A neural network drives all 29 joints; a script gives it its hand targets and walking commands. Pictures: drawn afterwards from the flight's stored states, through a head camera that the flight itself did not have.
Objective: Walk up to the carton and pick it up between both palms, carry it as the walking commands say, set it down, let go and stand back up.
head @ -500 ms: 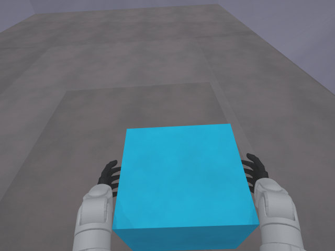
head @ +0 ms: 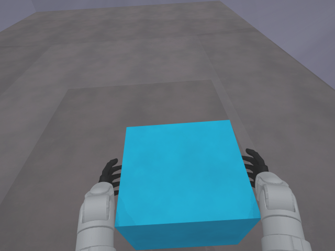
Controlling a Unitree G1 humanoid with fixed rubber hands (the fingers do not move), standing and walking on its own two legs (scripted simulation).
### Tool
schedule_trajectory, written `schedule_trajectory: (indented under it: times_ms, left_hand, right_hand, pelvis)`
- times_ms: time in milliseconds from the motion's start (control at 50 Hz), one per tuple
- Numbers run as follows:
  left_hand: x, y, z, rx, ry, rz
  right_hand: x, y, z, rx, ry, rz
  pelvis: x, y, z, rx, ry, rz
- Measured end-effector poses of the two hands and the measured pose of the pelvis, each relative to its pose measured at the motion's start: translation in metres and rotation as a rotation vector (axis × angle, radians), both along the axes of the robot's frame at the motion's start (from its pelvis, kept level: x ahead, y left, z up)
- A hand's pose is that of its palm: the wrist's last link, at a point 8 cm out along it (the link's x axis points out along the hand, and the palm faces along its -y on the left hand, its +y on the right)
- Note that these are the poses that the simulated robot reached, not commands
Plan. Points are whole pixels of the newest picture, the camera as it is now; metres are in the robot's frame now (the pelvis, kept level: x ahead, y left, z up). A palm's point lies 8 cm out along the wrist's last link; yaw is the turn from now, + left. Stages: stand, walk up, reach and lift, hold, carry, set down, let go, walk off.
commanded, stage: reach and lift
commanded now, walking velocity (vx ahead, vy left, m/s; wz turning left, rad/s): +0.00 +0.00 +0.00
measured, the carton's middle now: (182, 185) +0.33 -0.01 -0.03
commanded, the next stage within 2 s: hold in 0.38 s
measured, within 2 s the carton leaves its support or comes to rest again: neither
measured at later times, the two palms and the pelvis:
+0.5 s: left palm (104, 195) +0.27 +0.18 +0.04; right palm (259, 184) +0.29 -0.20 +0.04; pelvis +0.01 -0.01 +0.00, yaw +1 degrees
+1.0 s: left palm (103, 194) +0.27 +0.18 +0.03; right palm (257, 183) +0.29 -0.19 +0.04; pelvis +0.01 +0.00 +0.00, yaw +0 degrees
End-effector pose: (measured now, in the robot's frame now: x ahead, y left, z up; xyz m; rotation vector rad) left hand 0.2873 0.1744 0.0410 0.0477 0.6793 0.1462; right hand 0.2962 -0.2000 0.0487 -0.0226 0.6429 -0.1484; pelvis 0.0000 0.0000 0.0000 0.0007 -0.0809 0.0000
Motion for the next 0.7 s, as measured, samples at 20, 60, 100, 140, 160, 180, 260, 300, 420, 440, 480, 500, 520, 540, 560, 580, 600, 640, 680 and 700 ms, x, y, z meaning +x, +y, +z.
schedule_trajectory:
  times_ms: [20,60,100,140,160,180,260,300,420,440,480,500,520,540,560,580,600,640,680,700]
  left_hand:
    - [0.000,0.000,0.000,-0.001,-0.001,0.001]
    - [0.001,0.000,-0.001,-0.004,0.000,0.003]
    - [-0.001,-0.001,-0.003,-0.007,0.005,0.005]
    - [-0.003,-0.001,-0.005,-0.008,0.012,0.007]
    - [-0.004,-0.001,-0.007,-0.009,0.015,0.008]
    - [-0.005,-0.001,-0.008,-0.009,0.018,0.010]
    - [-0.011,-0.001,-0.012,-0.006,0.025,0.015]
    - [-0.013,0.000,-0.012,-0.003,0.023,0.017]
    - [-0.016,0.002,-0.008,0.004,0.004,0.022]
    - [-0.016,0.003,-0.007,0.005,0.002,0.023]
    - [-0.016,0.003,-0.006,0.005,-0.002,0.023]
    - [-0.016,0.004,-0.006,0.005,-0.003,0.023]
    - [-0.016,0.004,-0.005,0.004,-0.003,0.023]
    - [-0.017,0.004,-0.006,0.004,-0.002,0.023]
    - [-0.017,0.005,-0.006,0.003,0.000,0.022]
    - [-0.017,0.005,-0.006,0.003,0.001,0.022]
    - [-0.017,0.006,-0.007,0.002,0.003,0.021]
    - [-0.017,0.007,-0.008,0.001,0.007,0.019]
    - [-0.017,0.007,-0.010,0.000,0.011,0.018]
    - [-0.016,0.008,-0.010,0.000,0.012,0.017]
  right_hand:
    - [0.000,0.000,0.000,0.000,-0.001,0.000]
    - [0.001,0.000,0.000,0.000,0.000,0.000]
    - [0.000,-0.001,-0.002,0.000,0.005,-0.001]
    - [-0.002,-0.001,-0.005,0.002,0.011,-0.001]
    - [-0.003,-0.001,-0.006,0.003,0.015,-0.001]
    - [-0.004,-0.001,-0.008,0.004,0.018,-0.001]
    - [-0.008,-0.001,-0.013,0.010,0.025,0.000]
    - [-0.009,0.000,-0.014,0.014,0.023,0.001]
    - [-0.010,0.002,-0.013,0.021,0.005,0.007]
    - [-0.010,0.003,-0.012,0.020,0.002,0.008]
    - [-0.010,0.004,-0.010,0.019,-0.002,0.009]
    - [-0.010,0.004,-0.010,0.018,-0.002,0.010]
    - [-0.010,0.004,-0.009,0.017,-0.002,0.010]
    - [-0.010,0.005,-0.009,0.015,-0.001,0.010]
    - [-0.010,0.005,-0.009,0.014,0.000,0.011]
    - [-0.010,0.006,-0.009,0.012,0.002,0.011]
    - [-0.010,0.006,-0.009,0.010,0.004,0.011]
    - [-0.010,0.007,-0.009,0.006,0.008,0.011]
    - [-0.010,0.008,-0.009,0.003,0.011,0.011]
    - [-0.010,0.008,-0.010,0.002,0.012,0.010]
  pelvis:
    - [0.002,0.000,0.000,0.000,0.000,0.000]
    - [0.005,-0.001,0.001,0.000,-0.001,0.000]
    - [0.008,-0.002,0.001,0.000,-0.002,0.000]
    - [0.011,-0.003,0.001,0.000,-0.002,0.000]
    - [0.011,-0.004,0.001,0.000,-0.002,0.000]
    - [0.012,-0.004,0.001,0.000,-0.001,0.000]
    - [0.013,-0.006,0.001,0.000,0.002,0.001]
    - [0.013,-0.007,0.001,0.000,0.003,0.003]
    - [0.011,-0.007,0.001,0.000,0.003,0.007]
    - [0.010,-0.007,0.001,0.000,0.002,0.008]
    - [0.009,-0.007,0.001,0.000,-0.001,0.009]
    - [0.009,-0.007,0.001,0.000,-0.002,0.009]
    - [0.008,-0.007,0.001,0.000,-0.004,0.009]
    - [0.007,-0.006,0.001,0.000,-0.005,0.009]
    - [0.007,-0.006,0.001,0.000,-0.006,0.009]
    - [0.006,-0.006,0.000,-0.001,-0.007,0.009]
    - [0.005,-0.006,0.000,-0.001,-0.008,0.009]
    - [0.004,-0.005,0.000,-0.001,-0.008,0.008]
    - [0.003,-0.004,0.000,-0.001,-0.007,0.007]
    - [0.003,-0.004,0.000,-0.001,-0.007,0.006]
